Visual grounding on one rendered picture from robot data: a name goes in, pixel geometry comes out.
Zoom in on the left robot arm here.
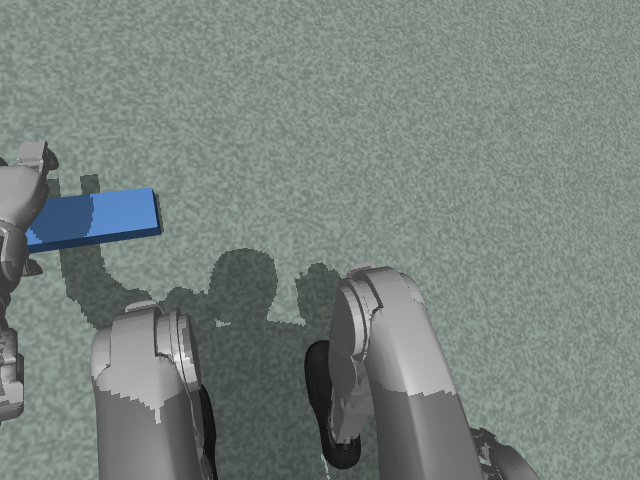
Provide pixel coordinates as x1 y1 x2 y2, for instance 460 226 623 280
0 221 28 426

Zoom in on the left robot foot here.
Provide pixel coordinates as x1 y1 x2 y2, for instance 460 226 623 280
199 384 218 480

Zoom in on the left robot hand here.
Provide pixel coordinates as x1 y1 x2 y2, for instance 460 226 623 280
0 141 59 277

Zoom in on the right robot hand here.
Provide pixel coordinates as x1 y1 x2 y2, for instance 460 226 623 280
470 428 540 480

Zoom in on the carton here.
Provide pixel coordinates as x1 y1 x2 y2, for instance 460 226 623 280
25 187 162 254

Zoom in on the right robot foot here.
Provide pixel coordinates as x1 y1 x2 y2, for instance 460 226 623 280
304 340 361 470

